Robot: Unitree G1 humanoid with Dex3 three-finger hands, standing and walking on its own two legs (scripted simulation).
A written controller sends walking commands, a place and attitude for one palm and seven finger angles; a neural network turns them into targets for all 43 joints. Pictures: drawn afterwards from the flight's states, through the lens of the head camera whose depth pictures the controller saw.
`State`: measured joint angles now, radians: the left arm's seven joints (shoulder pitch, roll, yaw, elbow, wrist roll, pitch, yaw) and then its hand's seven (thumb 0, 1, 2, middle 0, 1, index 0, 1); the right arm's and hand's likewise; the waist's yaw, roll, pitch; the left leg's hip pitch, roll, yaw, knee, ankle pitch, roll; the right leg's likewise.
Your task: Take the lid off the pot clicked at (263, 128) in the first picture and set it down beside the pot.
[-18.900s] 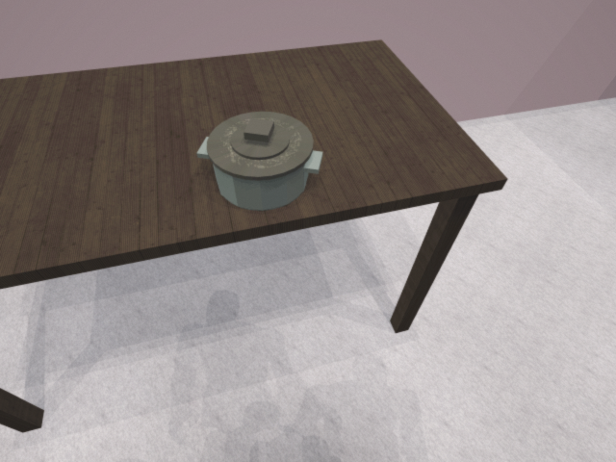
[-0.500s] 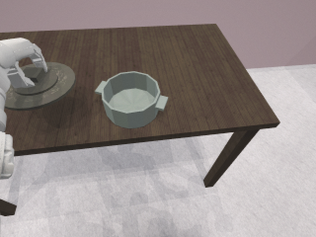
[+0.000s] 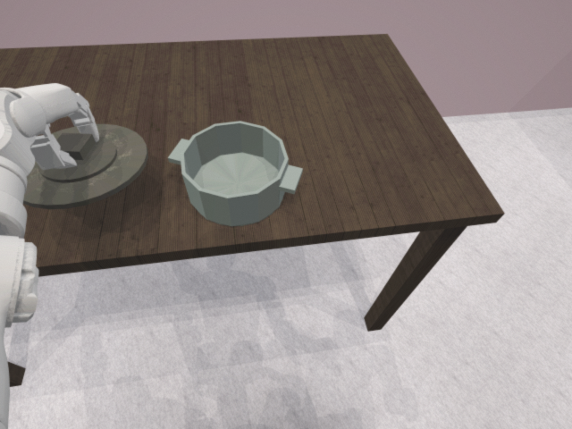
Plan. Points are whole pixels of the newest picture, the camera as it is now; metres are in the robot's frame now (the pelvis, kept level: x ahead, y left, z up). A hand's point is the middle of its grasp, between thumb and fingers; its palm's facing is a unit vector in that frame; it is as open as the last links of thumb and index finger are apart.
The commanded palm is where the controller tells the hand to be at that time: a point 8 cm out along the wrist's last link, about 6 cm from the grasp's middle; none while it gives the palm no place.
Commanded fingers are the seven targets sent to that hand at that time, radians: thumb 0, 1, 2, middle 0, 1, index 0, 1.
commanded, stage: lower the lid onto the table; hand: left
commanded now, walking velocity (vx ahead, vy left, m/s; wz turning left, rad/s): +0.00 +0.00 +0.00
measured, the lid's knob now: (72, 146) +0.49 +0.29 +0.11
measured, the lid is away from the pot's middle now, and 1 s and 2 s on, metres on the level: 0.23 0.23 0.24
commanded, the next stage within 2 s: open the fingers wide in 1.60 s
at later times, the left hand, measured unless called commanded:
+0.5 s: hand (70, 163) +0.46 +0.29 +0.11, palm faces -0.46 -0.14 -0.87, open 7.9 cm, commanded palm +0.49 +0.30 +0.17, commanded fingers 0.00 0.72 0.95 -0.97 -1.14 -0.71 -1.04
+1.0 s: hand (79, 176) +0.47 +0.29 +0.07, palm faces -0.49 -0.14 -0.86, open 7.9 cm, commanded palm +0.51 +0.30 +0.14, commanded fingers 0.00 0.72 0.95 -0.97 -1.14 -0.71 -1.04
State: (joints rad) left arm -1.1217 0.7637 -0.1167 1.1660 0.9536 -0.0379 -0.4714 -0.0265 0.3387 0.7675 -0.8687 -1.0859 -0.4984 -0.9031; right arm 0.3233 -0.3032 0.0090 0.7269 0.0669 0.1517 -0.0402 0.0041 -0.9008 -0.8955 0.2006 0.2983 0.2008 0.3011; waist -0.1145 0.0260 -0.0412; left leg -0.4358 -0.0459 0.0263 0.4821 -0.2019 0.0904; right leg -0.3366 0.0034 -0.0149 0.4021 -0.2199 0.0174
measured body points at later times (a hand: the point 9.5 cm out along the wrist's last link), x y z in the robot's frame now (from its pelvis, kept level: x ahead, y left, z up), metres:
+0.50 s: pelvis +0.01 +0.00 +0.00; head +0.07 +0.00 +0.44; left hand +0.48 +0.29 +0.16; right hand +0.02 -0.29 -0.12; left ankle +0.02 +0.06 -0.74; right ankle -0.02 -0.14 -0.74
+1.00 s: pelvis +0.01 -0.01 -0.01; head +0.09 +0.01 +0.43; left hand +0.49 +0.30 +0.12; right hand +0.00 -0.30 -0.12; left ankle +0.02 +0.06 -0.74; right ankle -0.02 -0.14 -0.74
